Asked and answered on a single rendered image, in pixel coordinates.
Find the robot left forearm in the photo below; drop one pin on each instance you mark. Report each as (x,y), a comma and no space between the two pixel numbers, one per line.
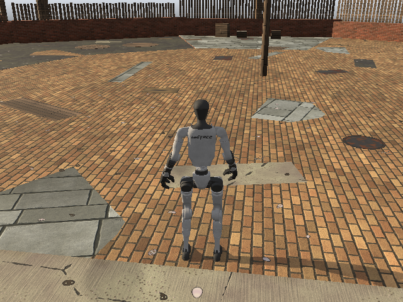
(168,167)

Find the right robot hand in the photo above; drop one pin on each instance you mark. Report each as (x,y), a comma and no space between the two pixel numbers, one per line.
(228,171)

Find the left robot hand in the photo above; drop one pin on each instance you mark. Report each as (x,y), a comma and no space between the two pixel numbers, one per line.
(165,179)

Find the robot head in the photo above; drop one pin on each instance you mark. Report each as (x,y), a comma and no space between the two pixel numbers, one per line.
(201,108)

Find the robot right upper arm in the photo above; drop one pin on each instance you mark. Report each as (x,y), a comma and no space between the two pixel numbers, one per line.
(224,141)

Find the robot right forearm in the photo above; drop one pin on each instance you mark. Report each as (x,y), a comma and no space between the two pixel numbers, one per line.
(231,163)

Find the robot left upper arm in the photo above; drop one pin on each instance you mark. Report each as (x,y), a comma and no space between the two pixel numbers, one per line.
(178,141)

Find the right robot thigh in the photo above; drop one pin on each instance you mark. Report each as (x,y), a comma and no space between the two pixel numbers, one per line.
(216,184)

